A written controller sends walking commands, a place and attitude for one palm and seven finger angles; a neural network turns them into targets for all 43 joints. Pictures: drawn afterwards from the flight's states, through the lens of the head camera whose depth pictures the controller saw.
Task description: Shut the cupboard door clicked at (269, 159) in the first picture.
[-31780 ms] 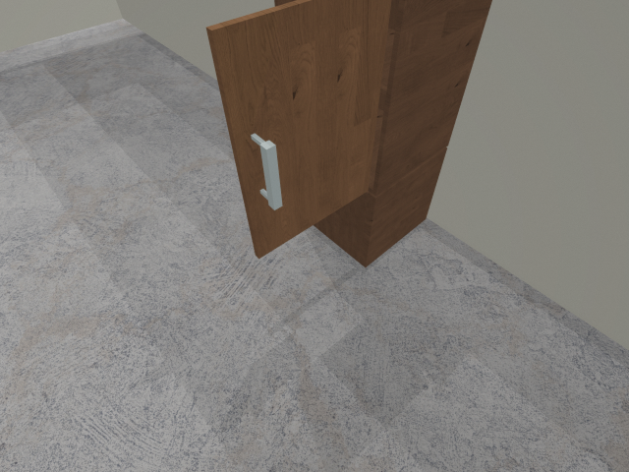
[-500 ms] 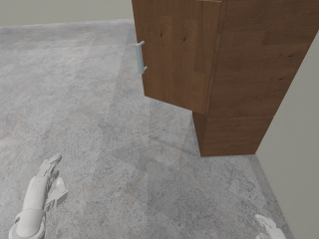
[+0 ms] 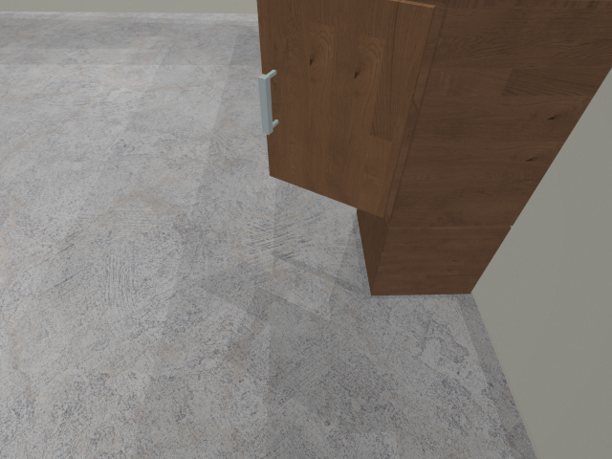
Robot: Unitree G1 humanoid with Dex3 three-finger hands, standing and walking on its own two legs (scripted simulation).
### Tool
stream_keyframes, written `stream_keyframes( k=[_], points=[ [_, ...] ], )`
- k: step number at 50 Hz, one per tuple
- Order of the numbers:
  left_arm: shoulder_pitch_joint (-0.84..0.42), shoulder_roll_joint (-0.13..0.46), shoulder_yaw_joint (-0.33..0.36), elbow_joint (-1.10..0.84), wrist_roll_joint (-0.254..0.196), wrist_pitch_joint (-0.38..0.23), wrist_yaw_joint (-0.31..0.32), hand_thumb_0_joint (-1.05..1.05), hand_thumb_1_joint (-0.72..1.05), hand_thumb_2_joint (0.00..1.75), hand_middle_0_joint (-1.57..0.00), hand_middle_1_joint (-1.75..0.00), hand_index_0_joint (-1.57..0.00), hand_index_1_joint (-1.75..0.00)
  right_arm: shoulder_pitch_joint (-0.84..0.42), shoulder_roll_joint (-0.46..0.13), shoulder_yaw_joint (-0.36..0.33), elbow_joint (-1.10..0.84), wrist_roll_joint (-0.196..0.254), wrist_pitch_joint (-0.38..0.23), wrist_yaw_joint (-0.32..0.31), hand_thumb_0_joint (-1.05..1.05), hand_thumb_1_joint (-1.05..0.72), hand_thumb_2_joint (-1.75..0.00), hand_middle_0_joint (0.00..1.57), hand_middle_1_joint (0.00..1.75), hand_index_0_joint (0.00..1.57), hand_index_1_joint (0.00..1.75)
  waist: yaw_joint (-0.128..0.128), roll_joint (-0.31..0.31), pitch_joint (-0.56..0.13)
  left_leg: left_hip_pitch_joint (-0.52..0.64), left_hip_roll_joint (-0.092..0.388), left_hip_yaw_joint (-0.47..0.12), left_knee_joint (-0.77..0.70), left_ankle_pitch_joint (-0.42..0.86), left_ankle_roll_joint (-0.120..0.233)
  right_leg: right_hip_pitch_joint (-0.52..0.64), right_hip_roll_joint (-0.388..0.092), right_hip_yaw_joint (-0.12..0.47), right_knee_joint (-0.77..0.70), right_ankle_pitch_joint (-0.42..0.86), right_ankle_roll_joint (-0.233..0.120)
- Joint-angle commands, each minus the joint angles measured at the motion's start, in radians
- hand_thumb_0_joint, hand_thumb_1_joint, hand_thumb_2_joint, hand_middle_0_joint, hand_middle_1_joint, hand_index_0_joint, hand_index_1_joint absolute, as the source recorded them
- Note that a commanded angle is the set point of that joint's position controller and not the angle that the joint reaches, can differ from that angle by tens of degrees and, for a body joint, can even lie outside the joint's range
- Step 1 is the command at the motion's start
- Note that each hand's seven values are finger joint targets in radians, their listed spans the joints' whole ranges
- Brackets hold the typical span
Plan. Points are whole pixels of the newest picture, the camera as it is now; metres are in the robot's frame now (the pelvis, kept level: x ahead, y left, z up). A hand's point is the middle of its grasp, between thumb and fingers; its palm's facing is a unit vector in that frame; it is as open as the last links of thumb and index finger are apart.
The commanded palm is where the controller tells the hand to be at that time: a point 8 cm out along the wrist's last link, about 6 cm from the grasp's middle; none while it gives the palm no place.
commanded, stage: let the arm hang, fingers relaxed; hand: left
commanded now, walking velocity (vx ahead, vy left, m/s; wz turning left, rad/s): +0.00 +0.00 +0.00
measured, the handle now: (270, 102) +1.01 +0.16 -0.05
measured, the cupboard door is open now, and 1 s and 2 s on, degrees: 60 60 60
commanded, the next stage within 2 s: look to check the result in 0.48 s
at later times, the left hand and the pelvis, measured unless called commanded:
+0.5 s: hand out of the picture +0.01 +0.18 -0.17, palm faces +0.00 -0.98 -0.20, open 7.4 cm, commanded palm none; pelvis +0.01 +0.01 +0.00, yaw -1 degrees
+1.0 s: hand out of the picture +0.06 +0.20 -0.17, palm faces -0.02 -0.97 -0.26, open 7.4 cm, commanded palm none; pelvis +0.03 -0.01 +0.00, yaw -1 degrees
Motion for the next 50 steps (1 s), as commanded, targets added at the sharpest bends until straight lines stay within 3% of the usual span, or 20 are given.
stream_keyframes(
  k=[1,25,36,50],
  points=[
    [0.016,0.102,0.018,-0.017,0.003,-0.024,0.008,0.0,0.9,0.9,-0.2,-0.3,-0.2,-0.3,0.024,-0.12,-0.021,-0.022,0.003,-0.022,-0.006,0.0,-0.9,-0.9,0.2,0.3,0.2,0.3,0.004,-0.005,0.036,0.001,0.091,-0.113,-0.128,-0.144,0.011,-0.047,-0.088,0.115,-0.115,-0.103,-0.03],
    [0.019,0.071,0.017,0.035,0.006,-0.027,0.016,0.0,0.9,0.9,-0.2,-0.3,-0.2,-0.3,0.031,-0.092,-0.026,0.026,0.004,-0.03,-0.011,0.0,-0.9,-0.9,0.2,0.3,0.2,0.3,0.001,0.0,0.056,0.023,0.093,-0.102,-0.155,-0.139,0.014,-0.054,-0.088,0.117,-0.096,-0.051,-0.023],
    [-0.002,0.109,0.023,0.029,0.005,-0.04,0.015,0.0,0.9,0.9,-0.2,-0.3,-0.2,-0.3,0.003,-0.125,-0.031,0.02,0.008,-0.036,-0.011,0.0,-0.9,-0.9,0.2,0.3,0.2,0.3,-0.001,-0.015,0.013,0.082,0.096,-0.086,-0.115,-0.01,0.017,-0.033,-0.095,0.13,-0.106,0.014,-0.03],
    [-0.073,0.169,0.027,0.024,0.003,-0.047,0.011,0.0,0.9,0.9,-0.2,-0.3,-0.2,-0.3,-0.065,-0.179,-0.032,0.023,0.005,-0.037,-0.008,0.0,-0.9,-0.9,0.2,0.3,0.2,0.3,-0.004,-0.017,0.008,0.108,0.104,-0.082,-0.119,0.039,0.007,0.007,-0.108,0.138,-0.131,0.077,-0.033]
  ],
)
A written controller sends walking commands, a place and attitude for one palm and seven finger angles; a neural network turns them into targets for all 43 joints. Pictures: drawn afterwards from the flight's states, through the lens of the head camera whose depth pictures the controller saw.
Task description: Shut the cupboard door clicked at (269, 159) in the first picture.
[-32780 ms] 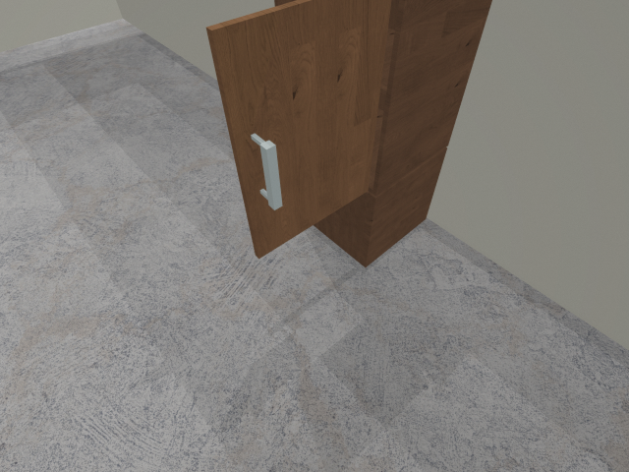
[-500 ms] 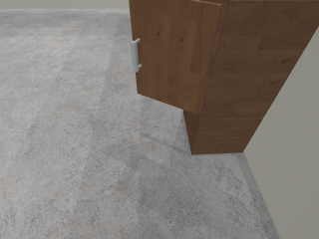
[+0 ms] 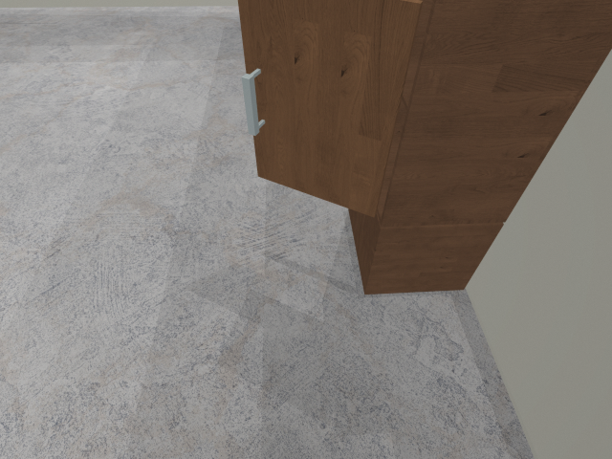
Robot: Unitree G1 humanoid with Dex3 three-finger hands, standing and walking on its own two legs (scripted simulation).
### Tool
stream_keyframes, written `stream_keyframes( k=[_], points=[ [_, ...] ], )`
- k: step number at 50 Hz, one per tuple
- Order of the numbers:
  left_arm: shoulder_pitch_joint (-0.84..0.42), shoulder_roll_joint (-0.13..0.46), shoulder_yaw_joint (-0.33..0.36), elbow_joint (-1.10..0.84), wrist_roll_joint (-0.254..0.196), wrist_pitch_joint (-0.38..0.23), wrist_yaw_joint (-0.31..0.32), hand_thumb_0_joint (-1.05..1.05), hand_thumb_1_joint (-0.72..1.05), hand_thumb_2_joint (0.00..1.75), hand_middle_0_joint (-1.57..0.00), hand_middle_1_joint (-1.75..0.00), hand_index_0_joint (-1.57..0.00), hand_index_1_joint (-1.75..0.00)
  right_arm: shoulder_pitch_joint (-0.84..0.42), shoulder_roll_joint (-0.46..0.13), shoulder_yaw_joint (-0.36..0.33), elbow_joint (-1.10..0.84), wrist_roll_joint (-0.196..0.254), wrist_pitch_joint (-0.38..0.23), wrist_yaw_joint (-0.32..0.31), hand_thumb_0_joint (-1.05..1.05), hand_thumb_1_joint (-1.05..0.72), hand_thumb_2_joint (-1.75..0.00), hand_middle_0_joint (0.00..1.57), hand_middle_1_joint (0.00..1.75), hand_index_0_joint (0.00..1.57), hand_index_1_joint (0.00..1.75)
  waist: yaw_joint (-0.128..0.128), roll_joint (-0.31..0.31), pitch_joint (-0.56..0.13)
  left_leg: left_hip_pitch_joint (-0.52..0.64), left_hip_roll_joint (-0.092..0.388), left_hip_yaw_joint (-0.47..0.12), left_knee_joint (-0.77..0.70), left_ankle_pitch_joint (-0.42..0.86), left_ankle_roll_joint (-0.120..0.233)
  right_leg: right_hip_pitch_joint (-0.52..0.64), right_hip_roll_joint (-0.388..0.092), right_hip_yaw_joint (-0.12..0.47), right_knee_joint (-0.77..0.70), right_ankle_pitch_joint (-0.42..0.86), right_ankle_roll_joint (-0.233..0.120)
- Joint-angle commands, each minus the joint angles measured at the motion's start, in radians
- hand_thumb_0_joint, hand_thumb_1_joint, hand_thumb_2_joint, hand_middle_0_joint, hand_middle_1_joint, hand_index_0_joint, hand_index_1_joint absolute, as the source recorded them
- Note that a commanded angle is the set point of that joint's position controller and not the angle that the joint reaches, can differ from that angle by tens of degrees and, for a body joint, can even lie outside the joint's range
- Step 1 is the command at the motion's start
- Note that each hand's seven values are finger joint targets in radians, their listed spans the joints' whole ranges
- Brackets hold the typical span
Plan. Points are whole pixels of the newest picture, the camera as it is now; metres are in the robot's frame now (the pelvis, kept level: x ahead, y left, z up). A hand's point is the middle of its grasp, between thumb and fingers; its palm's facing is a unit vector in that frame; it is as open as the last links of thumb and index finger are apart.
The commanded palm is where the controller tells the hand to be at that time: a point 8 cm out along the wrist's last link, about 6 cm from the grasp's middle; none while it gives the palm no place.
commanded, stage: look to check the result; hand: left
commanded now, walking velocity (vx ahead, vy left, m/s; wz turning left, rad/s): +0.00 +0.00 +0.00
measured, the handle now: (255, 102) +0.98 +0.19 -0.05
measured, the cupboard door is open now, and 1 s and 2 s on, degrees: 60 60 60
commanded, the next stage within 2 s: walk to a spot facing it in 0.04 s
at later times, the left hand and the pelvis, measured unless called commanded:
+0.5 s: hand out of the picture +0.04 +0.21 -0.19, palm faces +0.17 -0.96 -0.23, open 7.4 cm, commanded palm none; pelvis +0.01 +0.01 -0.02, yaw +10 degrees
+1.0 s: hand out of the picture +0.01 +0.23 -0.16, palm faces +0.42 -0.85 -0.31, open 7.4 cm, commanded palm none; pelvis +0.00 -0.02 -0.02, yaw +26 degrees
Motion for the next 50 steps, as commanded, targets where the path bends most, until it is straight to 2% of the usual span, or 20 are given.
stream_keyframes(
  k=[1,8,12,14,17,19,22,24,26,27,28,29,31,36,42,46,47,48,49,50],
  points=[
    [0.017,0.167,0.029,-0.038,0.003,-0.016,0.01,0.0,0.9,0.9,-0.2,-0.3,-0.2,-0.3,0.007,-0.158,-0.024,-0.043,0.0,-0.013,-0.005,0.0,-0.9,-0.9,0.2,0.3,0.2,0.3,0.003,-0.009,-0.013,0.046,0.097,-0.106,-0.059,0.064,0.02,-0.046,-0.116,0.114,-0.095,0.102,-0.026],
    [-0.024,0.193,0.032,-0.046,0.002,-0.019,0.007,0.0,0.9,0.9,-0.2,-0.3,-0.2,-0.3,-0.025,-0.185,-0.022,-0.045,-0.002,-0.016,-0.004,0.0,-0.9,-0.9,0.2,0.3,0.2,0.3,0.003,-0.003,-0.032,0.054,0.103,-0.108,-0.066,0.096,0.016,-0.01,-0.123,0.112,-0.098,0.153,-0.026],
    [0.019,0.125,0.027,-0.05,-0.001,0.004,0.017,0.0,0.9,0.9,-0.2,-0.3,-0.2,-0.3,0.006,-0.091,-0.003,-0.051,-0.002,0.002,0.001,0.0,-0.9,-0.9,0.2,0.3,0.2,0.3,0.009,-0.007,-0.043,0.011,0.09,-0.108,-0.007,0.186,0.002,0.014,-0.147,0.063,-0.017,0.23,-0.006],
    [0.027,0.142,0.038,-0.064,0.0,0.013,0.02,0.0,0.9,0.9,-0.2,-0.3,-0.2,-0.3,0.007,-0.097,-0.008,-0.064,-0.003,0.013,0.002,0.0,-0.9,-0.9,0.2,0.3,0.2,0.3,0.014,-0.019,-0.03,-0.041,0.077,-0.11,0.032,0.169,0.0,0.017,-0.162,0.06,0.007,0.218,-0.012],
    [0.041,0.183,0.063,-0.094,0.005,0.021,0.023,0.0,0.9,0.9,-0.2,-0.3,-0.2,-0.3,0.0,-0.092,-0.02,-0.096,-0.003,0.025,0.007,0.0,-0.9,-0.9,0.2,0.3,0.2,0.3,0.022,-0.096,-0.031,-0.127,0.025,-0.072,0.175,0.087,-0.015,0.034,-0.253,0.101,-0.006,0.237,-0.069],
    [0.047,0.189,0.074,-0.121,0.009,0.024,0.026,0.0,0.9,0.9,-0.2,-0.3,-0.2,-0.3,-0.012,-0.084,-0.032,-0.125,-0.006,0.037,0.008,0.0,-0.9,-0.9,0.2,0.3,0.2,0.3,0.032,-0.173,-0.013,-0.216,0.001,-0.05,0.393,-0.221,-0.024,0.048,-0.344,0.13,-0.027,0.342,-0.148],
    [0.004,0.186,0.087,-0.166,0.023,0.024,0.033,0.0,0.9,0.9,-0.2,-0.3,-0.2,-0.3,-0.013,-0.073,-0.045,-0.16,0.001,0.043,0.014,0.0,-0.9,-0.9,0.2,0.3,0.2,0.3,0.016,-0.163,0.015,-0.276,0.042,-0.076,0.529,-0.371,-0.025,0.034,-0.407,0.078,0.016,0.458,-0.192],
    [-0.019,0.195,0.094,-0.191,0.02,0.022,0.027,0.0,0.9,0.9,-0.2,-0.3,-0.2,-0.3,0.021,-0.058,-0.043,-0.168,0.003,0.041,0.024,0.0,-0.9,-0.9,0.2,0.3,0.2,0.3,-0.005,-0.134,0.0,-0.223,0.049,-0.05,0.354,-0.278,-0.031,0.037,-0.373,0.0,0.104,0.481,-0.139],
    [-0.016,0.173,0.093,-0.206,0.009,0.029,0.02,0.0,0.9,0.9,-0.2,-0.3,-0.2,-0.3,0.093,-0.074,-0.047,-0.156,-0.004,0.032,0.03,0.0,-0.9,-0.9,0.2,0.3,0.2,0.3,-0.038,-0.015,-0.026,-0.021,0.045,-0.058,0.143,0.075,-0.015,-0.103,-0.297,-0.088,0.268,0.295,-0.038],
    [0.023,0.116,0.087,-0.226,0.0,0.039,0.015,0.0,0.9,0.9,-0.2,-0.3,-0.2,-0.3,0.14,-0.152,-0.063,-0.162,-0.016,0.024,0.026,0.0,-0.9,-0.9,0.2,0.3,0.2,0.3,-0.041,0.26,-0.045,0.045,0.219,-0.36,0.024,0.355,0.072,-0.267,-0.158,-0.152,0.465,-0.076,0.052],
    [-0.024,0.086,0.073,-0.264,0.001,0.047,0.017,0.0,0.9,0.9,-0.2,-0.3,-0.2,-0.3,0.183,-0.215,-0.082,-0.157,-0.02,0.029,0.013,0.0,-0.9,-0.9,0.2,0.3,0.2,0.3,-0.069,0.35,-0.05,0.052,0.364,-0.557,-0.055,0.497,0.189,-0.373,-0.075,-0.073,0.65,-0.465,0.075],
    [-0.042,0.106,0.077,-0.279,0.009,0.054,0.017,0.0,0.9,0.9,-0.2,-0.3,-0.2,-0.3,0.187,-0.231,-0.085,-0.153,-0.025,0.034,0.01,0.0,-0.9,-0.9,0.2,0.3,0.2,0.3,-0.07,0.221,-0.063,-0.019,0.37,-0.525,-0.081,0.2,0.216,-0.338,-0.09,0.017,0.747,-0.419,0.05],
    [-0.072,0.105,0.089,-0.275,0.019,0.056,0.01,0.0,0.9,0.9,-0.2,-0.3,-0.2,-0.3,0.096,-0.181,-0.076,-0.197,-0.025,0.025,0.003,0.0,-0.9,-0.9,0.2,0.3,0.2,0.3,-0.034,0.167,-0.009,-0.118,0.271,-0.499,-0.112,-0.078,0.156,-0.389,-0.102,0.046,0.782,-0.268,0.051],
    [-0.037,0.079,0.083,-0.28,0.012,0.039,-0.001,0.0,0.9,0.9,-0.2,-0.3,-0.2,-0.3,0.088,-0.17,-0.075,-0.21,-0.018,0.011,-0.008,0.0,-0.9,-0.9,0.2,0.3,0.2,0.3,-0.022,0.082,-0.111,0.045,0.2,-0.41,-0.042,0.168,0.153,-0.41,-0.072,0.047,0.669,-0.183,0.079],
    [-0.044,0.075,0.079,-0.313,0.008,0.045,0.005,0.0,0.9,0.9,-0.2,-0.3,-0.2,-0.3,0.067,-0.182,-0.092,-0.227,-0.023,0.031,0.002,0.0,-0.9,-0.9,0.2,0.3,0.2,0.3,-0.028,0.168,-0.103,-0.024,0.168,-0.459,-0.043,0.103,0.151,-0.298,-0.025,0.029,0.46,-0.222,0.078],
    [0.072,0.104,0.087,-0.292,0.004,0.042,0.01,0.0,0.9,0.9,-0.2,-0.3,-0.2,-0.3,-0.005,-0.185,-0.101,-0.264,-0.017,0.043,0.009,0.0,-0.9,-0.9,0.2,0.3,0.2,0.3,0.029,0.178,-0.102,-0.18,0.092,-0.465,-0.007,-0.001,0.103,-0.061,0.014,0.012,0.185,-0.119,0.062],
    [0.112,0.129,0.096,-0.284,0.006,0.037,0.014,0.0,0.9,0.9,-0.2,-0.3,-0.2,-0.3,-0.024,-0.159,-0.102,-0.279,-0.01,0.047,0.012,0.0,-0.9,-0.9,0.2,0.3,0.2,0.3,0.051,0.118,-0.1,-0.292,0.047,-0.437,0.033,-0.101,0.064,0.065,-0.025,0.033,0.047,-0.082,0.048],
    [0.131,0.201,0.113,-0.291,0.02,0.029,0.022,0.0,0.9,0.9,-0.2,-0.3,-0.2,-0.3,-0.013,-0.1,-0.098,-0.29,-0.001,0.049,0.018,0.0,-0.9,-0.9,0.2,0.3,0.2,0.3,0.062,-0.107,-0.107,-0.449,-0.069,-0.313,0.244,-0.265,-0.006,0.162,-0.234,0.263,-0.124,-0.239,-0.02],
    [0.068,0.264,0.117,-0.317,0.028,0.03,0.026,0.0,0.9,0.9,-0.2,-0.3,-0.2,-0.3,-0.021,-0.079,-0.098,-0.308,-0.006,0.045,0.021,0.0,-0.9,-0.9,0.2,0.3,0.2,0.3,0.057,-0.303,-0.04,-0.506,-0.145,-0.15,0.564,-0.387,-0.053,0.024,-0.479,0.495,-0.208,-0.285,-0.126],
    [-0.018,0.232,0.099,-0.337,0.018,0.031,0.029,0.0,0.9,0.9,-0.2,-0.3,-0.2,-0.3,-0.013,-0.122,-0.104,-0.296,-0.018,0.051,0.031,0.0,-0.9,-0.9,0.2,0.3,0.2,0.3,0.012,-0.193,0.003,-0.451,-0.071,-0.19,0.748,-0.368,-0.034,-0.14,-0.48,0.4,-0.195,-0.287,-0.141]
  ],
)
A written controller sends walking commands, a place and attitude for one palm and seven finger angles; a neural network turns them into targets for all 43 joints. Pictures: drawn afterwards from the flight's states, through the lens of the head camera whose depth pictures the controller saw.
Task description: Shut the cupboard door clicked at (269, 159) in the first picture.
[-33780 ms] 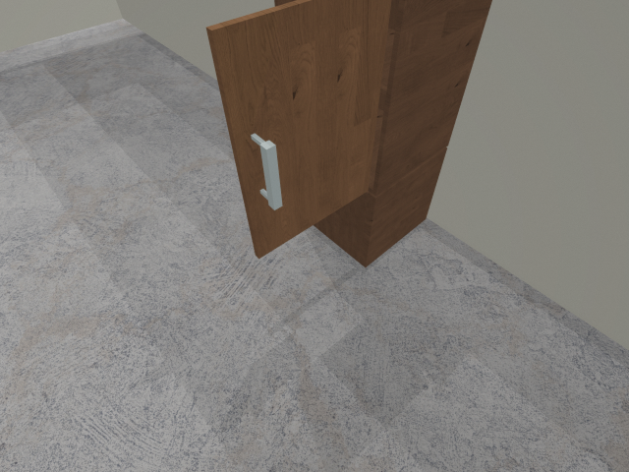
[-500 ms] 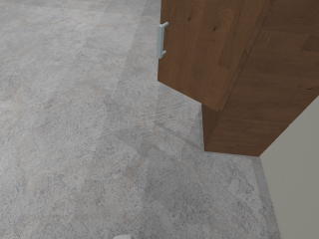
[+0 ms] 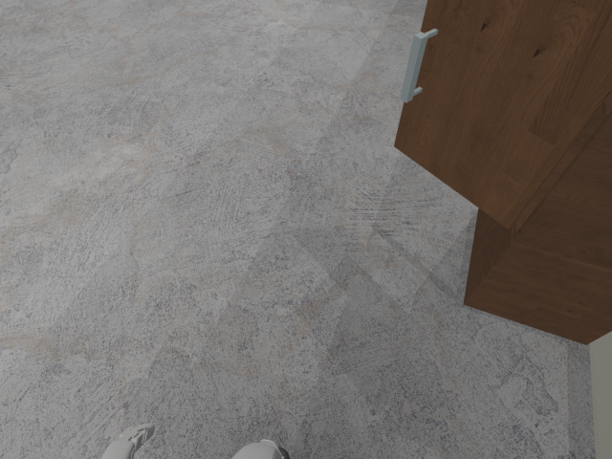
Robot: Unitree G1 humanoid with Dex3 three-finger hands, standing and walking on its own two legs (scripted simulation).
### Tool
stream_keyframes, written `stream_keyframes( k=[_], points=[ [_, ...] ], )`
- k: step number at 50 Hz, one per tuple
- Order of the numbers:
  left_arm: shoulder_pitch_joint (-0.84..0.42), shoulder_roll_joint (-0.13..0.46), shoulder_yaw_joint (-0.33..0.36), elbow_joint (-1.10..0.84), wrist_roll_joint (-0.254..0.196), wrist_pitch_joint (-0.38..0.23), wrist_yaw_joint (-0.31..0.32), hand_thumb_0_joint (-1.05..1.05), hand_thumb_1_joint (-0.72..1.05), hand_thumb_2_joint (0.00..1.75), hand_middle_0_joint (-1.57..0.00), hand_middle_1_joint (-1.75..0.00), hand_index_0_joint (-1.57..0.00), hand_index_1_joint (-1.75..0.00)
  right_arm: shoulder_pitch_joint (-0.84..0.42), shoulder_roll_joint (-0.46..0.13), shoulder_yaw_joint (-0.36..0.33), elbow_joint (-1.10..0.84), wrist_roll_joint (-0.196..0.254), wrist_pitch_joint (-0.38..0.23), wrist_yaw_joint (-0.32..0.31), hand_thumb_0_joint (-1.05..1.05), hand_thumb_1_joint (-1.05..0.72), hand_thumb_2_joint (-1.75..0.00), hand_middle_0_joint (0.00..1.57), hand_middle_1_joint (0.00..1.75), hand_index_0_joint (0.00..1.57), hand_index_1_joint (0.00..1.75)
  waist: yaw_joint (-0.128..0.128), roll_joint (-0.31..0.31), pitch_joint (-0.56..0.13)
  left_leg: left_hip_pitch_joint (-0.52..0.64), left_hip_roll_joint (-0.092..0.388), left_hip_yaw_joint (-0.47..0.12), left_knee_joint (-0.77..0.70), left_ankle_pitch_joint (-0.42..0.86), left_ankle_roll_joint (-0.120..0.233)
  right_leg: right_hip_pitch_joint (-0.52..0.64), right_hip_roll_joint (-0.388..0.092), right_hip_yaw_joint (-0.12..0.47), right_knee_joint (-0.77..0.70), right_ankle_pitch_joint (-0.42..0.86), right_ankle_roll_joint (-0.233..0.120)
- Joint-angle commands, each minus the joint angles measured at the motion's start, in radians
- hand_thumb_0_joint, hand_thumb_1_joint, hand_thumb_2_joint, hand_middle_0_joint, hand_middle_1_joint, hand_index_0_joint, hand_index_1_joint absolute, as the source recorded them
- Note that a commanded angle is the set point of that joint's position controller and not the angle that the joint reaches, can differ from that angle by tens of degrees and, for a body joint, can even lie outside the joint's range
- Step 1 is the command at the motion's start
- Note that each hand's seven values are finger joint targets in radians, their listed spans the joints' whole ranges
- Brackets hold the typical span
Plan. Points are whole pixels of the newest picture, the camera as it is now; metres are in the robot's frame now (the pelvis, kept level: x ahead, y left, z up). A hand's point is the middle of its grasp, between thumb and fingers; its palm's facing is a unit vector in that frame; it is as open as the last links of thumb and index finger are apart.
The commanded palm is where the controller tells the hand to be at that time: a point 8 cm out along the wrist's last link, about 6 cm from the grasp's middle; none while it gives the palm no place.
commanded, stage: walk to a spot facing it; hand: left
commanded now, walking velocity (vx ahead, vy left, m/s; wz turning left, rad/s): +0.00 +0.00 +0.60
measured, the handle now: (419, 66) +0.97 -0.25 -0.04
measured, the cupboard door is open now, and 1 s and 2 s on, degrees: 60 60 60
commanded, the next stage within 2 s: turn to face it in 1.24 s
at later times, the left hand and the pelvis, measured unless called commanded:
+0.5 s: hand out of the picture +0.01 +0.25 -0.16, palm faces +0.34 -0.91 -0.24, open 7.4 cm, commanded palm none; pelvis +0.04 +0.02 +0.00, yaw +19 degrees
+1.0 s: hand out of the picture +0.11 +0.20 -0.15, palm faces +0.65 -0.74 -0.18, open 7.4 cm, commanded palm none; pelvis +0.21 +0.06 +0.01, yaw +39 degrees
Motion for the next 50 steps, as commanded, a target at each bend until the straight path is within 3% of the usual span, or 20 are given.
stream_keyframes(
  k=[1,3,8,12,15,16,17,18,21,24,29,32,33,34,35,36,38,39,42,50],
  points=[
    [-0.032,0.192,0.039,-0.085,0.009,-0.008,0.027,0.0,0.9,0.9,-0.2,-0.3,-0.2,-0.3,0.027,-0.093,-0.035,-0.104,-0.01,-0.009,0.02,0.0,-0.9,-0.9,0.2,0.3,0.2,0.3,-0.023,-0.134,-0.02,-0.143,0.046,0.053,0.56,-0.23,-0.014,-0.043,-0.412,0.282,-0.333,-0.132,-0.174],
    [-0.038,0.131,0.028,-0.079,0.005,-0.023,0.023,0.0,0.9,0.9,-0.2,-0.3,-0.2,-0.3,0.013,-0.091,-0.028,-0.081,-0.006,-0.007,0.026,0.0,-0.9,-0.9,0.2,0.3,0.2,0.3,-0.031,-0.218,-0.019,-0.161,0.092,0.092,0.61,-0.147,-0.036,0.051,-0.294,0.115,-0.223,0.214,-0.148],
    [0.11,0.171,0.041,-0.042,0.008,-0.031,0.022,0.0,0.9,0.9,-0.2,-0.3,-0.2,-0.3,-0.089,-0.056,-0.003,-0.123,0.007,-0.012,0.035,0.0,-0.9,-0.9,0.2,0.3,0.2,0.3,0.041,-0.213,-0.078,-0.094,0.097,0.196,0.313,-0.173,-0.053,0.243,-0.296,-0.026,-0.098,0.64,-0.134],
    [0.173,0.204,0.059,-0.015,0.012,-0.032,0.009,0.0,0.9,0.9,-0.2,-0.3,-0.2,-0.3,-0.123,-0.052,0.01,-0.144,0.006,-0.03,0.039,0.0,-0.9,-0.9,0.2,0.3,0.2,0.3,0.077,-0.248,-0.084,-0.016,0.097,0.25,0.117,-0.192,-0.023,0.275,-0.339,-0.013,-0.104,0.44,-0.123],
    [0.148,0.205,0.061,-0.016,0.002,-0.033,-0.009,0.0,0.9,0.9,-0.2,-0.3,-0.2,-0.3,-0.026,-0.091,0.005,-0.116,0.0,-0.051,0.038,0.0,-0.9,-0.9,0.2,0.3,0.2,0.3,0.016,-0.158,-0.109,0.259,0.079,0.27,-0.132,-0.091,0.003,0.106,-0.312,-0.088,0.002,0.151,-0.062],
    [0.136,0.164,0.056,-0.029,-0.003,-0.03,-0.017,0.0,0.9,0.9,-0.2,-0.3,-0.2,-0.3,0.069,-0.169,-0.016,-0.094,-0.002,-0.059,0.036,0.0,-0.9,-0.9,0.2,0.3,0.2,0.3,-0.038,0.04,-0.147,0.459,0.184,0.076,-0.24,-0.108,0.061,-0.084,-0.236,-0.174,0.218,0.003,-0.002],
    [0.076,0.087,0.033,-0.09,-0.005,-0.03,-0.03,0.0,0.9,0.9,-0.2,-0.3,-0.2,-0.3,0.188,-0.291,-0.051,-0.07,-0.017,-0.062,0.024,0.0,-0.9,-0.9,0.2,0.3,0.2,0.3,-0.109,0.358,-0.153,0.626,0.457,-0.343,-0.304,-0.057,0.198,-0.426,-0.085,-0.223,0.508,-0.325,0.066],
    [-0.068,0.096,0.019,-0.14,0.009,-0.03,-0.028,0.0,0.9,0.9,-0.2,-0.3,-0.2,-0.3,0.283,-0.293,-0.05,-0.029,-0.013,-0.061,0.014,0.0,-0.9,-0.9,0.2,0.3,0.2,0.3,-0.156,0.223,-0.103,0.598,0.517,-0.389,-0.331,0.014,0.272,-0.53,-0.1,-0.09,0.619,-0.326,0.043],
    [-0.071,0.104,0.032,-0.114,0.008,-0.041,-0.037,0.0,0.9,0.9,-0.2,-0.3,-0.2,-0.3,0.148,-0.193,-0.012,-0.066,-0.011,-0.084,-0.006,0.0,-0.9,-0.9,0.2,0.3,0.2,0.3,-0.072,0.181,-0.033,0.406,0.387,-0.247,-0.34,-0.067,0.209,-0.461,-0.128,-0.006,0.62,-0.123,0.039],
    [-0.006,0.091,0.03,-0.078,0.005,-0.034,-0.051,0.0,0.9,0.9,-0.2,-0.3,-0.2,-0.3,0.074,-0.183,-0.005,-0.082,-0.009,-0.096,-0.01,0.0,-0.9,-0.9,0.2,0.3,0.2,0.3,-0.019,0.137,-0.028,0.356,0.32,-0.134,-0.35,0.0,0.192,-0.38,-0.106,-0.03,0.489,-0.035,0.055],
    [0.015,0.074,0.025,-0.076,0.002,-0.034,-0.061,0.0,0.9,0.9,-0.2,-0.3,-0.2,-0.3,0.04,-0.193,-0.011,-0.068,-0.01,-0.094,-0.003,0.0,-0.9,-0.9,0.2,0.3,0.2,0.3,0.01,0.134,-0.014,0.209,0.269,-0.091,-0.354,-0.114,0.179,-0.159,-0.042,-0.097,0.199,0.043,0.063],
    [0.139,0.097,0.037,-0.034,0.005,-0.043,-0.059,0.0,0.9,0.9,-0.2,-0.3,-0.2,-0.3,-0.001,-0.184,-0.013,-0.064,-0.005,-0.088,0.002,0.0,-0.9,-0.9,0.2,0.3,0.2,0.3,0.076,0.094,-0.007,0.019,0.225,-0.072,-0.263,-0.231,0.151,0.114,0.007,-0.13,0.099,0.121,0.064],
    [0.247,0.129,0.053,-0.01,0.007,-0.052,-0.052,0.0,0.9,0.9,-0.2,-0.3,-0.2,-0.3,-0.021,-0.154,-0.01,-0.071,-0.001,-0.089,0.003,0.0,-0.9,-0.9,0.2,0.3,0.2,0.3,0.133,0.01,-0.035,-0.094,0.168,-0.04,-0.123,-0.273,0.125,0.289,-0.027,-0.073,0.018,0.056,0.052],
    [0.373,0.224,0.074,0.014,0.02,-0.068,-0.038,0.0,0.9,0.9,-0.2,-0.3,-0.2,-0.3,-0.004,-0.087,0.004,-0.085,0.01,-0.094,0.007,0.0,-0.9,-0.9,0.2,0.3,0.2,0.3,0.187,-0.251,-0.114,-0.218,0.049,0.101,0.21,-0.319,0.071,0.439,-0.241,0.168,-0.16,-0.236,-0.001],
    [0.392,0.287,0.079,0.008,0.016,-0.065,-0.026,0.0,0.9,0.9,-0.2,-0.3,-0.2,-0.3,0.012,-0.046,0.009,-0.114,0.012,-0.096,0.01,0.0,-0.9,-0.9,0.2,0.3,0.2,0.3,0.179,-0.457,-0.14,-0.28,0.009,0.113,0.542,-0.394,0.057,0.38,-0.474,0.545,-0.385,-0.5,-0.073],
    [0.295,0.253,0.068,-0.015,0.007,-0.058,-0.015,0.0,0.9,0.9,-0.2,-0.3,-0.2,-0.3,-0.005,-0.081,-0.003,-0.113,0.002,-0.085,0.016,0.0,-0.9,-0.9,0.2,0.3,0.2,0.3,0.122,-0.315,-0.024,-0.294,0.076,0.061,0.67,-0.306,0.059,0.226,-0.492,0.56,-0.442,-0.61,-0.091],
    [0.154,0.16,0.048,-0.043,0.012,-0.071,-0.008,0.0,0.9,0.9,-0.2,-0.3,-0.2,-0.3,0.021,-0.067,-0.002,-0.075,-0.01,-0.082,0.022,0.0,-0.9,-0.9,0.2,0.3,0.2,0.3,0.046,-0.246,-0.003,-0.258,0.158,0.066,0.729,-0.127,0.041,0.07,-0.442,0.405,-0.408,-0.49,-0.101],
    [0.115,0.12,0.035,-0.043,0.01,-0.076,-0.009,0.0,0.9,0.9,-0.2,-0.3,-0.2,-0.3,0.017,-0.06,-0.002,-0.058,-0.011,-0.073,0.029,0.0,-0.9,-0.9,0.2,0.3,0.2,0.3,0.019,-0.193,0.005,-0.214,0.181,0.08,0.717,-0.064,0.029,0.015,-0.405,0.236,-0.39,-0.343,-0.083],
    [0.152,0.08,0.028,-0.014,0.009,-0.096,-0.01,0.0,0.9,0.9,-0.2,-0.3,-0.2,-0.3,0.017,-0.009,0.009,-0.048,-0.005,-0.062,0.046,0.0,-0.9,-0.9,0.2,0.3,0.2,0.3,0.013,-0.167,-0.027,-0.189,0.181,0.141,0.582,0.013,0.008,0.09,-0.325,-0.035,-0.347,0.025,-0.071],
    [0.285,0.085,0.028,0.074,0.009,-0.108,-0.008,0.0,0.9,0.9,-0.2,-0.3,-0.2,-0.3,-0.181,0.023,0.035,-0.125,-0.006,-0.074,0.068,0.0,-0.9,-0.9,0.2,0.3,0.2,0.3,0.073,-0.138,-0.014,-0.244,0.176,0.246,0.194,0.023,0.014,0.352,-0.353,-0.218,-0.265,0.47,-0.086]
  ],
)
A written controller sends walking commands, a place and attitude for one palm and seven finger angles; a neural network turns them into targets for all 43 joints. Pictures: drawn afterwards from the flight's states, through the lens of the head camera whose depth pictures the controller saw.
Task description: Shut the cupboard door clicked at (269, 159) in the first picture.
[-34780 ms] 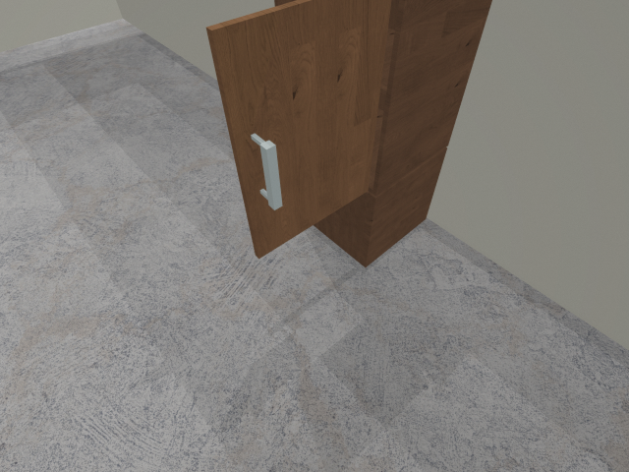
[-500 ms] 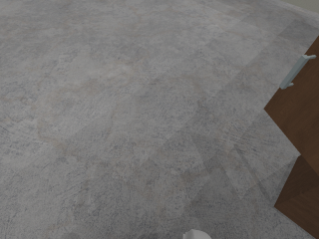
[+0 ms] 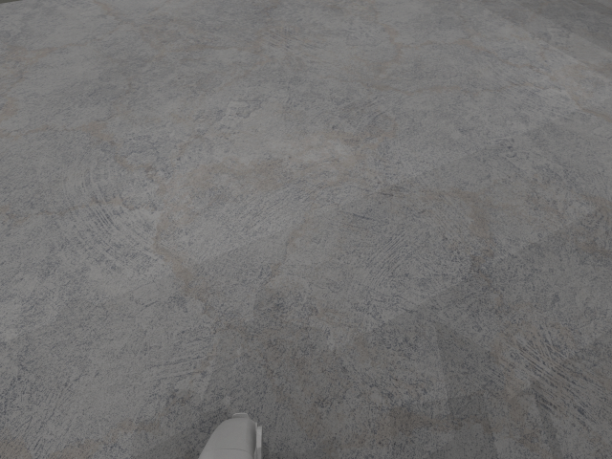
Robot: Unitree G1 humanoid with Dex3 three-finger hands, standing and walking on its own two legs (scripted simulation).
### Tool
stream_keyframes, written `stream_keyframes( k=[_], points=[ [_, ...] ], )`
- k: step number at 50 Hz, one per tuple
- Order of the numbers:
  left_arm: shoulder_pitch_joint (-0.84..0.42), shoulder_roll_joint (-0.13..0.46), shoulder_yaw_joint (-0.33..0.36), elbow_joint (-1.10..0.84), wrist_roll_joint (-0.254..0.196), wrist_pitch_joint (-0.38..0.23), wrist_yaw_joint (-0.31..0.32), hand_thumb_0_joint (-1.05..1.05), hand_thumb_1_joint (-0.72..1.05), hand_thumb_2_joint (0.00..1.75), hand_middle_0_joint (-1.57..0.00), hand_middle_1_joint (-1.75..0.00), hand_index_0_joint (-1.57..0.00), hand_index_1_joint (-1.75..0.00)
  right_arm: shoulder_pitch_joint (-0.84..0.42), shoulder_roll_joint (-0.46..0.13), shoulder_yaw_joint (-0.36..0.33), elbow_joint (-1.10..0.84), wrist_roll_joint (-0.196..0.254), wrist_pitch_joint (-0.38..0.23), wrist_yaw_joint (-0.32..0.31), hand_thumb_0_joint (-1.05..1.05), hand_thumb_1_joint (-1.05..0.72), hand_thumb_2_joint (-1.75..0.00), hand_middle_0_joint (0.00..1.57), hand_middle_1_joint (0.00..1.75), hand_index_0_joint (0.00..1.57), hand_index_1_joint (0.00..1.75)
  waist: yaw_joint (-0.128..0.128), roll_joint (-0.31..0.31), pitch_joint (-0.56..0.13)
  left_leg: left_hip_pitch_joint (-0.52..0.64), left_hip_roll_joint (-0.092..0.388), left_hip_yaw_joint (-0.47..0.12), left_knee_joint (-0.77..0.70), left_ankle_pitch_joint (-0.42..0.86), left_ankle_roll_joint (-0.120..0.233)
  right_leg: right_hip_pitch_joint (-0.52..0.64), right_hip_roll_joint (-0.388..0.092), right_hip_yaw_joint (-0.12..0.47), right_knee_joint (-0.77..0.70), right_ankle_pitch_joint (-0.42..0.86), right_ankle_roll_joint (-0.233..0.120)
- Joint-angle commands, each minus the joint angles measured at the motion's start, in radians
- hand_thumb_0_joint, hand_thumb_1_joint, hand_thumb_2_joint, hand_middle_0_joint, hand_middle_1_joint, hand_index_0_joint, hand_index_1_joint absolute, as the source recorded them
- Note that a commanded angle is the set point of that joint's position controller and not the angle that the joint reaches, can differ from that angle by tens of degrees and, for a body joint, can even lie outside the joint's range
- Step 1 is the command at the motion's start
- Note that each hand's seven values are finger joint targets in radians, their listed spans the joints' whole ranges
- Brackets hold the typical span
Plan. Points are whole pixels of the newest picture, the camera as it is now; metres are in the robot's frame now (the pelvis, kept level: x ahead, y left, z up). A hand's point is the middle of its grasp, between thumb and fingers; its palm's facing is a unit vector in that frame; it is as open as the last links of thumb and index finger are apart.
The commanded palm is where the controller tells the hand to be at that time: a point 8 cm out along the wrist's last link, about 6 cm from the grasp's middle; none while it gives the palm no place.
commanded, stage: walk to a spot facing it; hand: left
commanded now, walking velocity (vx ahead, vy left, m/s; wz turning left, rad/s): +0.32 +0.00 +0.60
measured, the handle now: out of the picture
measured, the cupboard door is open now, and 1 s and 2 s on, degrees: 60 60 60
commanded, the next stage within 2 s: turn to face it in 0.24 s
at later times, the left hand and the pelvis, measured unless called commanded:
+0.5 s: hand (150, 356) +0.28 +0.27 -0.16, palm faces +0.20 -0.96 -0.21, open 7.4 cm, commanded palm none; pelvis +0.20 +0.06 +0.00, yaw +10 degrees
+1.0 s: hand (179, 325) +0.34 +0.25 -0.18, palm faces +0.00 -0.98 -0.22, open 7.4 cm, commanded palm none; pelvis +0.29 +0.05 -0.01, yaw -5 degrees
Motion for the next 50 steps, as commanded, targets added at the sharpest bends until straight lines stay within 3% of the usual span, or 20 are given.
stream_keyframes(
  k=[1,4,6,7,8,9,10,12,14,23,28,30,31,32,33,34,35,39,47,50],
  points=[
    [0.109,0.181,0.049,-0.014,0.005,-0.021,0.015,0.0,0.9,0.9,-0.2,-0.3,-0.2,-0.3,-0.145,0.007,0.023,-0.129,0.002,-0.038,0.02,0.0,-0.9,-0.9,0.2,0.3,0.2,0.3,0.053,-0.121,-0.022,-0.069,0.008,0.035,-0.22,-0.025,0.022,0.19,-0.277,0.113,-0.085,0.451,-0.096],
    [0.084,0.218,0.06,-0.022,0.003,-0.017,0.011,0.0,0.9,0.9,-0.2,-0.3,-0.2,-0.3,-0.091,-0.022,0.016,-0.127,0.0,-0.049,0.015,0.0,-0.9,-0.9,0.2,0.3,0.2,0.3,0.017,-0.111,-0.059,0.109,-0.06,0.1,-0.303,-0.068,0.062,0.17,-0.292,0.06,0.039,0.649,-0.089],
    [0.053,0.232,0.062,-0.028,-0.007,-0.01,0.005,0.0,0.9,0.9,-0.2,-0.3,-0.2,-0.3,0.124,-0.105,-0.007,-0.073,-0.01,-0.054,0.003,0.0,-0.9,-0.9,0.2,0.3,0.2,0.3,-0.097,-0.035,-0.177,0.497,-0.105,0.094,-0.419,0.018,0.091,-0.009,-0.232,-0.009,0.383,0.594,-0.039],
    [0.054,0.196,0.062,-0.062,-0.015,-0.005,-0.01,0.0,0.9,0.9,-0.2,-0.3,-0.2,-0.3,0.27,-0.24,-0.042,-0.05,-0.016,-0.057,-0.011,0.0,-0.9,-0.9,0.2,0.3,0.2,0.3,-0.164,0.199,-0.296,0.768,0.109,-0.245,-0.461,0.063,0.18,-0.292,-0.115,-0.01,0.682,0.143,0.019],
    [-0.026,0.165,0.041,-0.13,-0.016,0.002,-0.018,0.0,0.9,0.9,-0.2,-0.3,-0.2,-0.3,0.354,-0.329,-0.061,-0.031,-0.004,-0.059,-0.03,0.0,-0.9,-0.9,0.2,0.3,0.2,0.3,-0.194,0.317,-0.333,0.893,0.324,-0.611,-0.585,0.238,0.29,-0.58,0.008,0.122,0.933,-0.322,0.051],
    [-0.115,0.187,0.04,-0.162,-0.016,0.01,-0.008,0.0,0.9,0.9,-0.2,-0.3,-0.2,-0.3,0.343,-0.33,-0.057,-0.013,0.009,-0.051,-0.044,0.0,-0.9,-0.9,0.2,0.3,0.2,0.3,-0.182,0.163,-0.286,0.856,0.36,-0.615,-0.618,0.288,0.31,-0.646,-0.015,0.259,1.007,-0.284,0.033],
    [-0.128,0.165,0.044,-0.161,-0.013,0.007,-0.002,0.0,0.9,0.9,-0.2,-0.3,-0.2,-0.3,0.273,-0.292,-0.042,-0.034,0.005,-0.056,-0.048,0.0,-0.9,-0.9,0.2,0.3,0.2,0.3,-0.14,0.08,-0.213,0.704,0.333,-0.527,-0.627,0.209,0.281,-0.625,-0.041,0.267,1.007,-0.241,0.026],
    [-0.081,0.145,0.046,-0.109,-0.001,0.025,-0.005,0.0,0.9,0.9,-0.2,-0.3,-0.2,-0.3,0.11,-0.194,-0.009,-0.082,0.003,-0.069,-0.058,0.0,-0.9,-0.9,0.2,0.3,0.2,0.3,-0.061,0.128,-0.117,0.464,0.24,-0.391,-0.657,0.162,0.211,-0.552,-0.082,0.321,0.927,-0.112,0.036],
    [-0.015,0.126,0.045,-0.081,0.006,0.043,-0.012,0.0,0.9,0.9,-0.2,-0.3,-0.2,-0.3,0.07,-0.147,0.007,-0.08,0.003,-0.083,-0.062,0.0,-0.9,-0.9,0.2,0.3,0.2,0.3,-0.011,0.129,-0.095,0.404,0.154,-0.275,-0.672,0.244,0.183,-0.484,-0.054,0.311,0.842,-0.026,0.046],
    [-0.104,0.083,0.004,-0.072,-0.007,0.069,0.002,0.0,0.9,0.9,-0.2,-0.3,-0.2,-0.3,0.15,-0.072,0.025,0.02,0.008,-0.084,-0.078,0.0,-0.9,-0.9,0.2,0.3,0.2,0.3,0.008,0.104,-0.065,0.478,0.121,-0.097,-0.654,0.643,0.163,-0.391,0.025,0.289,0.472,0.159,0.03],
    [-0.145,0.099,0.012,-0.093,-0.007,0.079,-0.002,0.0,0.9,0.9,-0.2,-0.3,-0.2,-0.3,0.158,-0.088,0.018,0.05,0.001,-0.061,-0.088,0.0,-0.9,-0.9,0.2,0.3,0.2,0.3,0.0,0.152,0.015,0.466,0.178,-0.053,-0.587,0.602,0.154,-0.297,0.066,0.278,0.323,0.103,-0.012],
    [-0.085,0.114,0.023,-0.082,-0.005,0.075,-0.006,0.0,0.9,0.9,-0.2,-0.3,-0.2,-0.3,0.148,-0.096,0.015,0.047,0.004,-0.051,-0.092,0.0,-0.9,-0.9,0.2,0.3,0.2,0.3,0.028,0.1,-0.023,0.464,0.173,-0.033,-0.473,0.566,0.127,-0.184,0.089,0.269,0.238,0.135,-0.023],
    [-0.013,0.139,0.032,-0.065,-0.002,0.067,-0.006,0.0,0.9,0.9,-0.2,-0.3,-0.2,-0.3,0.136,-0.1,0.011,0.042,0.011,-0.049,-0.09,0.0,-0.9,-0.9,0.2,0.3,0.2,0.3,0.062,0.047,-0.051,0.431,0.141,-0.006,-0.353,0.532,0.097,-0.085,0.085,0.284,0.16,0.276,-0.03],
    [0.075,0.201,0.048,-0.044,0.005,0.053,0.0,0.0,0.9,0.9,-0.2,-0.3,-0.2,-0.3,0.14,-0.078,0.007,0.031,0.021,-0.051,-0.087,0.0,-0.9,-0.9,0.2,0.3,0.2,0.3,0.091,-0.102,-0.139,0.316,0.041,0.039,-0.119,0.314,0.045,0.075,-0.046,0.474,0.131,0.626,-0.099],
    [0.143,0.266,0.059,-0.02,0.0,0.044,0.008,0.0,0.9,0.9,-0.2,-0.3,-0.2,-0.3,0.14,-0.044,0.009,0.007,0.027,-0.05,-0.083,0.0,-0.9,-0.9,0.2,0.3,0.2,0.3,0.093,-0.257,-0.183,0.122,-0.126,0.094,0.166,-0.356,-0.017,0.19,-0.273,0.738,0.054,1.007,-0.249],
    [0.119,0.268,0.054,-0.029,-0.015,0.045,0.02,0.0,0.9,0.9,-0.2,-0.3,-0.2,-0.3,0.156,-0.063,0.015,0.003,0.027,-0.035,-0.092,0.0,-0.9,-0.9,0.2,0.3,0.2,0.3,0.069,-0.197,-0.199,0.097,-0.09,-0.059,0.254,-0.41,-0.019,0.156,-0.306,0.765,0.01,0.913,-0.314],
    [0.044,0.23,0.057,-0.052,-0.013,0.054,0.031,0.0,0.9,0.9,-0.2,-0.3,-0.2,-0.3,0.108,-0.051,0.013,-0.007,0.027,-0.027,-0.091,0.0,-0.9,-0.9,0.2,0.3,0.2,0.3,0.057,-0.176,-0.158,0.041,-0.061,-0.092,0.276,-0.358,-0.023,0.113,-0.261,0.753,-0.019,0.764,-0.309],
    [-0.081,0.184,0.054,-0.091,-0.01,0.06,0.034,0.0,0.9,0.9,-0.2,-0.3,-0.2,-0.3,0.068,-0.03,0.017,-0.012,0.016,-0.004,-0.076,0.0,-0.9,-0.9,0.2,0.3,0.2,0.3,0.009,-0.069,-0.162,0.113,-0.028,-0.082,0.169,-0.193,-0.044,-0.066,-0.127,0.585,-0.043,0.509,-0.229],
    [-0.077,0.225,0.076,-0.093,0.002,0.077,0.013,0.0,0.9,0.9,-0.2,-0.3,-0.2,-0.3,0.012,-0.034,0.008,-0.069,0.02,-0.003,-0.073,0.0,-0.9,-0.9,0.2,0.3,0.2,0.3,0.024,-0.124,-0.143,0.195,-0.073,-0.06,-0.178,-0.168,-0.046,-0.113,-0.076,0.679,-0.041,0.285,-0.205],
    [-0.106,0.228,0.079,-0.106,-0.004,0.087,0.01,0.0,0.9,0.9,-0.2,-0.3,-0.2,-0.3,0.044,-0.051,0.006,-0.07,0.027,-0.016,-0.081,0.0,-0.9,-0.9,0.2,0.3,0.2,0.3,0.0,-0.148,-0.15,0.355,-0.093,-0.067,-0.395,-0.08,-0.037,-0.196,-0.039,0.701,0.014,0.286,-0.159]
  ],
)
